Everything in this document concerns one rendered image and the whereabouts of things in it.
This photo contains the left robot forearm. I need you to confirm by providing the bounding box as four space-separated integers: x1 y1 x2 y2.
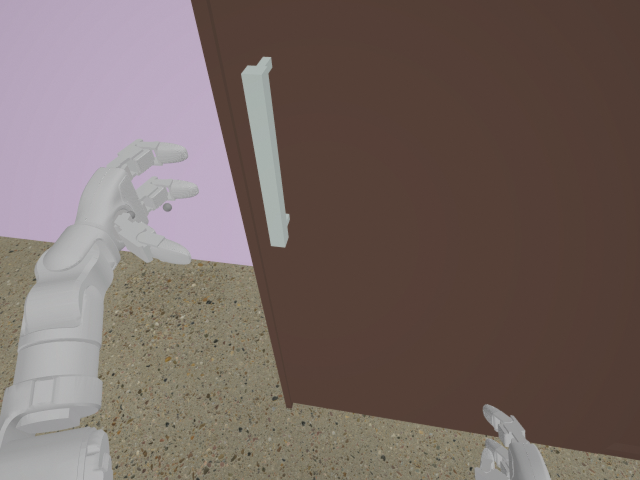
0 224 121 452

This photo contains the robot left hand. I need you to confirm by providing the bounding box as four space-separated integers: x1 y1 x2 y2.
74 139 199 265

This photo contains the left robot upper arm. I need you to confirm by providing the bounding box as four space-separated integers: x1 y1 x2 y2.
0 427 113 480

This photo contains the wardrobe door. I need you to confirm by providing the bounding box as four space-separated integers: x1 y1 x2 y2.
615 427 640 447
210 0 640 454

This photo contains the handle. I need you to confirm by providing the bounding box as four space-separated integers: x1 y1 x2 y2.
241 57 290 248

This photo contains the robot right hand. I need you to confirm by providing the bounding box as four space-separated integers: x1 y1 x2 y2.
475 404 551 480

